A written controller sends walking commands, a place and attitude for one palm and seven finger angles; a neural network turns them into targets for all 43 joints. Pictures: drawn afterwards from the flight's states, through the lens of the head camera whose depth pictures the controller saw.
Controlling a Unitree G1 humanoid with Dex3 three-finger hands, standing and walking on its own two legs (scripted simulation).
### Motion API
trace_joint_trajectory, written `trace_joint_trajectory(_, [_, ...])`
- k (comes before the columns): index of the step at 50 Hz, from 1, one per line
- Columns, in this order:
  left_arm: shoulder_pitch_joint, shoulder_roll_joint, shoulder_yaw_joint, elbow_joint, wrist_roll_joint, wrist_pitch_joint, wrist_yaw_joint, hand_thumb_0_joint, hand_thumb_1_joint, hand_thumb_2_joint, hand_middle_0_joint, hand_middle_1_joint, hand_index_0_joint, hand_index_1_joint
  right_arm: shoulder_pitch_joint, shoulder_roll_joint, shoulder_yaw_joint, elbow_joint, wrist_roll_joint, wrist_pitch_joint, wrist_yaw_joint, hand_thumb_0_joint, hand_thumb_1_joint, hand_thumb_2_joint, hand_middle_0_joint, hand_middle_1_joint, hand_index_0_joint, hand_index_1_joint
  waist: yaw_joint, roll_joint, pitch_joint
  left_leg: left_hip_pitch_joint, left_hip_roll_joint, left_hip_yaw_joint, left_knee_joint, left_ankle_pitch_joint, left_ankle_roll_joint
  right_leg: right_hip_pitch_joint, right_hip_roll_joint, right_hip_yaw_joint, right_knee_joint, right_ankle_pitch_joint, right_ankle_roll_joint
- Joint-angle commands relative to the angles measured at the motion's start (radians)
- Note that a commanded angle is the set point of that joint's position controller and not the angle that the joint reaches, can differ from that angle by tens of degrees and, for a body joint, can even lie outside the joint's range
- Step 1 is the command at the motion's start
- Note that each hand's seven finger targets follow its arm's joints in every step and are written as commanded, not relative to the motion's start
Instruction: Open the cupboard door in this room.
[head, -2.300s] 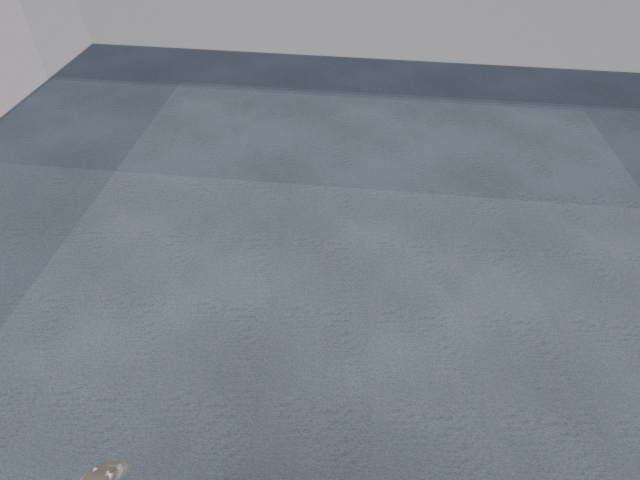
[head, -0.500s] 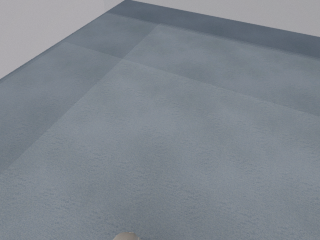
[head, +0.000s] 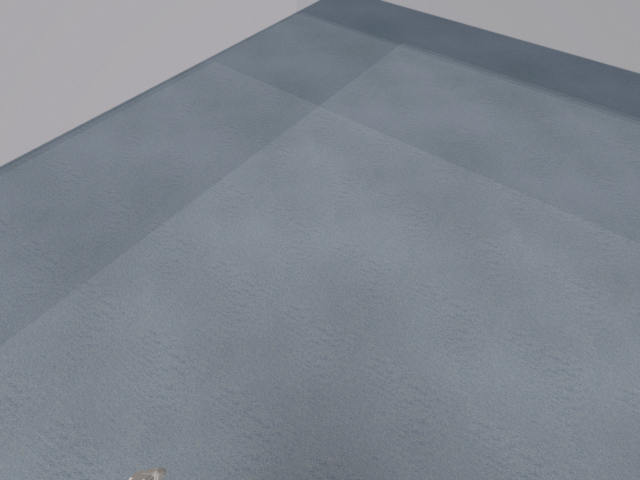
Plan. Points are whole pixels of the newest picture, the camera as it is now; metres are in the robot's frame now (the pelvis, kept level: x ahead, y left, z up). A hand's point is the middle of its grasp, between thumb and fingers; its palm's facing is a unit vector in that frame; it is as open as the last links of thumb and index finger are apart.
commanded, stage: turn or walk to find it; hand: left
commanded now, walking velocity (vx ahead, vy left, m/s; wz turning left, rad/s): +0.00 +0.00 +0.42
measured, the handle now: out of the picture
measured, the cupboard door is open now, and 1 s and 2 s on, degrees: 0 0 0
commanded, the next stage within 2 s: none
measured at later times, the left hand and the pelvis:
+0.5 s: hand out of the picture -0.05 +0.22 -0.19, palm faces +0.27 -0.94 -0.23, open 7.4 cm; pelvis -0.03 +0.01 -0.01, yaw +14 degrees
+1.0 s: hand out of the picture -0.04 +0.19 -0.15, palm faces +0.43 -0.86 -0.26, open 7.4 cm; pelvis -0.04 -0.02 +0.00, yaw +26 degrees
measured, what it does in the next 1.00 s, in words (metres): steps on the spot, turning left: right foot, then left foot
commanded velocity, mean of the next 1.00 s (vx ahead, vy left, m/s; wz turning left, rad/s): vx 0.00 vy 0.00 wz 0.42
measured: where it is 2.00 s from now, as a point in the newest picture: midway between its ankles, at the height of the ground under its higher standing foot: outside the picture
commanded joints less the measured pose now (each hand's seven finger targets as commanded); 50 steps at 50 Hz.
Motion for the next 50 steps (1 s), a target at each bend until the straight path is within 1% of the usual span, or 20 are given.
trace_joint_trajectory(1, [0.122,0.109,0.030,-0.050,-0.002,-0.045,0.018,0.000,0.900,0.900,-0.200,-0.300,-0.200,-0.300,-0.003,-0.185,-0.062,-0.075,0.014,-0.020,-0.009,0.000,-0.900,-0.900,0.200,0.300,0.200,0.300,0.049,0.066,-0.134,-0.056,0.177,-0.229,-0.005,0.286,0.069,0.246,-0.026,0.013,-0.350,0.219,-0.011])
trace_joint_trajectory(2, [0.137,0.185,0.044,-0.049,0.013,-0.056,0.026,0.000,0.900,0.900,-0.200,-0.300,-0.200,-0.300,0.019,-0.127,-0.054,-0.087,0.022,-0.022,-0.003,0.000,-0.900,-0.900,0.200,0.300,0.200,0.300,0.049,-0.156,-0.151,-0.227,0.067,-0.105,0.163,0.035,0.000,0.373,-0.228,0.212,-0.426,0.273,-0.074])
trace_joint_trajectory(3, [0.137,0.244,0.052,-0.061,0.017,-0.056,0.025,0.000,0.900,0.900,-0.200,-0.300,-0.200,-0.300,0.006,-0.106,-0.052,-0.116,0.016,-0.020,-0.003,0.000,-0.900,-0.900,0.200,0.300,0.200,0.300,0.062,-0.293,-0.114,-0.314,-0.027,0.011,0.369,-0.317,-0.047,0.315,-0.429,0.369,-0.455,0.396,-0.193])
trace_joint_trajectory(5, [0.071,0.195,0.050,-0.077,0.010,-0.049,0.032,0.000,0.900,0.900,-0.200,-0.300,-0.200,-0.300,-0.021,-0.142,-0.069,-0.094,0.007,0.007,0.000,0.000,-0.900,-0.900,0.200,0.300,0.200,0.300,0.043,-0.232,-0.044,-0.284,0.034,-0.034,0.621,-0.285,-0.041,0.122,-0.380,0.315,-0.484,0.265,-0.229])
trace_joint_trajectory(6, [0.027,0.167,0.040,-0.083,0.011,-0.051,0.029,0.000,0.900,0.900,-0.200,-0.300,-0.200,-0.300,-0.008,-0.135,-0.066,-0.067,0.006,0.012,0.007,0.000,-0.900,-0.900,0.200,0.300,0.200,0.300,0.020,-0.151,-0.009,-0.282,0.053,-0.020,0.682,-0.215,-0.048,0.093,-0.327,0.227,-0.471,0.255,-0.216])
trace_joint_trajectory(8, [-0.006,0.141,0.027,-0.091,0.012,-0.055,0.024,0.000,0.900,0.900,-0.200,-0.300,-0.200,-0.300,0.044,-0.115,-0.060,-0.039,0.004,0.016,0.015,0.000,-0.900,-0.900,0.200,0.300,0.200,0.300,-0.007,-0.148,-0.014,-0.272,0.062,0.019,0.698,-0.142,-0.069,0.100,-0.261,0.092,-0.444,0.287,-0.182])
trace_joint_trajectory(16, [0.109,0.200,0.048,-0.031,0.023,-0.049,0.022,0.000,0.900,0.900,-0.200,-0.300,-0.200,-0.300,-0.055,-0.086,-0.037,-0.055,0.016,0.006,0.016,0.000,-0.900,-0.900,0.200,0.300,0.200,0.300,0.062,-0.197,-0.052,-0.160,0.076,0.120,0.324,-0.229,-0.080,0.203,-0.308,0.025,-0.362,0.509,-0.208])
trace_joint_trajectory(20, [0.087,0.199,0.051,-0.016,0.014,-0.039,0.018,0.000,0.900,0.900,-0.200,-0.300,-0.200,-0.300,0.026,-0.101,-0.034,-0.037,0.018,-0.010,0.010,0.000,-0.900,-0.900,0.200,0.300,0.200,0.300,0.016,-0.169,-0.104,0.031,0.061,0.155,0.021,-0.058,-0.062,0.159,-0.282,-0.051,-0.226,0.520,-0.133])
trace_joint_trajectory(21, [0.092,0.176,0.048,-0.021,0.005,-0.032,0.016,0.000,0.900,0.900,-0.200,-0.300,-0.200,-0.300,0.069,-0.142,-0.042,-0.029,0.015,-0.021,0.010,0.000,-0.900,-0.900,0.200,0.300,0.200,0.300,-0.010,-0.066,-0.138,0.159,0.107,0.103,-0.105,0.075,-0.044,0.072,-0.249,-0.095,-0.109,0.425,-0.083])
trace_joint_trajectory(22, [0.108,0.113,0.040,-0.050,-0.001,-0.024,0.009,0.000,0.900,0.900,-0.200,-0.300,-0.200,-0.300,0.093,-0.246,-0.064,-0.036,0.006,-0.030,0.007,0.000,-0.900,-0.900,0.200,0.300,0.200,0.300,-0.015,0.229,-0.148,0.271,0.349,-0.217,-0.163,0.335,0.055,-0.161,-0.118,-0.157,0.091,0.031,-0.004])
trace_joint_trajectory(23, [0.056,0.090,0.024,-0.080,0.008,-0.018,0.009,0.000,0.900,0.900,-0.200,-0.300,-0.200,-0.300,0.127,-0.298,-0.075,-0.033,0.007,-0.022,0.002,0.000,-0.900,-0.900,0.200,0.300,0.200,0.300,-0.041,0.277,-0.123,0.202,0.464,-0.302,-0.195,0.433,0.161,-0.207,-0.071,-0.100,0.256,-0.240,0.005])
trace_joint_trajectory(25, [-0.005,0.098,0.032,-0.061,0.009,-0.005,0.011,0.000,0.900,0.900,-0.200,-0.300,-0.200,-0.300,0.089,-0.249,-0.065,-0.023,0.006,-0.027,-0.020,0.000,-0.900,-0.900,0.200,0.300,0.200,0.300,-0.032,0.258,-0.095,0.129,0.385,-0.255,-0.205,0.291,0.144,-0.246,-0.084,0.008,0.388,-0.128,0.001])
trace_joint_trajectory(28, [0.054,0.099,0.036,-0.011,0.009,-0.011,-0.004,0.000,0.900,0.900,-0.200,-0.300,-0.200,-0.300,-0.003,-0.193,-0.043,-0.055,0.008,-0.037,-0.025,0.000,-0.900,-0.900,0.200,0.300,0.200,0.300,0.012,0.156,-0.078,0.107,0.281,-0.128,-0.199,0.321,0.117,-0.202,-0.075,0.001,0.381,0.012,0.011])
trace_joint_trajectory(35, [0.004,0.076,0.026,-0.039,0.002,-0.015,0.002,0.000,0.900,0.900,-0.200,-0.300,-0.200,-0.300,0.051,-0.204,-0.057,-0.042,0.005,-0.030,-0.023,0.000,-0.900,-0.900,0.200,0.300,0.200,0.300,-0.021,0.116,-0.095,0.168,0.291,-0.187,-0.167,0.404,0.157,-0.141,-0.037,-0.007,0.149,-0.046,0.021])
trace_joint_trajectory(41, [0.105,0.077,0.026,-0.032,-0.004,-0.034,0.011,0.000,0.900,0.900,-0.200,-0.300,-0.200,-0.300,-0.005,-0.202,-0.064,-0.065,0.006,-0.019,-0.012,0.000,-0.900,-0.900,0.200,0.300,0.200,0.300,0.030,0.129,-0.114,0.013,0.230,-0.214,-0.081,0.350,0.106,0.125,0.005,-0.031,-0.216,0.124,0.002])
trace_joint_trajectory(42, [0.140,0.099,0.031,-0.027,0.000,-0.043,0.015,0.000,0.900,0.900,-0.200,-0.300,-0.200,-0.300,-0.013,-0.182,-0.064,-0.071,0.013,-0.020,-0.008,0.000,-0.900,-0.900,0.200,0.300,0.200,0.300,0.052,0.075,-0.124,-0.064,0.187,-0.188,-0.018,0.242,0.063,0.233,-0.031,-0.004,-0.350,0.215,-0.005])
trace_joint_trajectory(44, [0.147,0.239,0.051,-0.044,0.018,-0.054,0.022,0.000,0.900,0.900,-0.200,-0.300,-0.200,-0.300,-0.003,-0.097,-0.052,-0.110,0.015,-0.018,0.000,0.000,-0.900,-0.900,0.200,0.300,0.200,0.300,0.060,-0.316,-0.095,-0.309,-0.018,0.024,0.366,-0.323,-0.049,0.282,-0.423,0.345,-0.470,0.362,-0.173])
trace_joint_trajectory(46, [0.078,0.191,0.050,-0.062,0.012,-0.052,0.027,0.000,0.900,0.900,-0.200,-0.300,-0.200,-0.300,-0.034,-0.138,-0.069,-0.089,0.007,0.009,0.002,0.000,-0.900,-0.900,0.200,0.300,0.200,0.300,0.044,-0.232,-0.042,-0.288,0.039,-0.028,0.632,-0.279,-0.047,0.124,-0.379,0.295,-0.488,0.275,-0.218])
trace_joint_trajectory(48, [0.004,0.140,0.031,-0.075,0.011,-0.056,0.022,0.000,0.900,0.900,-0.200,-0.300,-0.200,-0.300,0.009,-0.120,-0.066,-0.046,0.003,0.014,0.015,0.000,-0.900,-0.900,0.200,0.300,0.200,0.300,-0.002,-0.128,-0.005,-0.288,0.064,0.000,0.708,-0.156,-0.064,0.097,-0.285,0.125,-0.454,0.279,-0.181])
trace_joint_trajectory(50, [0.008,0.125,0.029,-0.075,0.013,-0.059,0.024,0.000,0.900,0.900,-0.200,-0.300,-0.200,-0.300,0.023,-0.110,-0.062,-0.035,0.005,0.016,0.019,0.000,-0.900,-0.900,0.200,0.300,0.200,0.300,0.001,-0.151,-0.013,-0.271,0.074,0.030,0.679,-0.127,-0.079,0.111,-0.267,0.060,-0.449,0.317,-0.169])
